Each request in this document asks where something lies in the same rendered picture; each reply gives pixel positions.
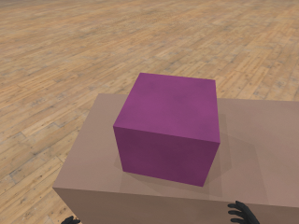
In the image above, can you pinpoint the carton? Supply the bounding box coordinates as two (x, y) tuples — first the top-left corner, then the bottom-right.
(113, 72), (221, 187)

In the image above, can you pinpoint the pedestal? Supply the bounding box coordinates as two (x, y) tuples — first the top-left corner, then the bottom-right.
(52, 93), (299, 224)

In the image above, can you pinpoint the right robot hand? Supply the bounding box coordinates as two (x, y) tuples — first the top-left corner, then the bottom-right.
(227, 201), (260, 224)

